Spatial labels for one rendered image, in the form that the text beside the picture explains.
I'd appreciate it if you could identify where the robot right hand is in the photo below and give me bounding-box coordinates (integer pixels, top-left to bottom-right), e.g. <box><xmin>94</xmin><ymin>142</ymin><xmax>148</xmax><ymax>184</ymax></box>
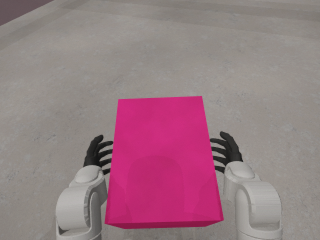
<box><xmin>210</xmin><ymin>131</ymin><xmax>243</xmax><ymax>174</ymax></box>

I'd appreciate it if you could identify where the left robot forearm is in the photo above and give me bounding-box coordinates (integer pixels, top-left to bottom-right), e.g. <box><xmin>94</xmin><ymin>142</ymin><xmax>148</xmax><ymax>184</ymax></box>
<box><xmin>55</xmin><ymin>165</ymin><xmax>108</xmax><ymax>240</ymax></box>

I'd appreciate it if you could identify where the right robot forearm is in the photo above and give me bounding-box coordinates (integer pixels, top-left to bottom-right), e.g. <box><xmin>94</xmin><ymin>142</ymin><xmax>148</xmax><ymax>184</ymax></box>
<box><xmin>223</xmin><ymin>161</ymin><xmax>283</xmax><ymax>240</ymax></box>

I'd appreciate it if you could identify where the robot left hand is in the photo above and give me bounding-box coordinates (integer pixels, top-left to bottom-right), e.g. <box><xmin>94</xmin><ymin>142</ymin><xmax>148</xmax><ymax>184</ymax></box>
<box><xmin>83</xmin><ymin>134</ymin><xmax>114</xmax><ymax>175</ymax></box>

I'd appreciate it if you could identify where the carton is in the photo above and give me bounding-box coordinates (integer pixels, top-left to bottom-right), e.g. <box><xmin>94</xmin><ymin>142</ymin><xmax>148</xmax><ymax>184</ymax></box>
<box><xmin>104</xmin><ymin>96</ymin><xmax>224</xmax><ymax>229</ymax></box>

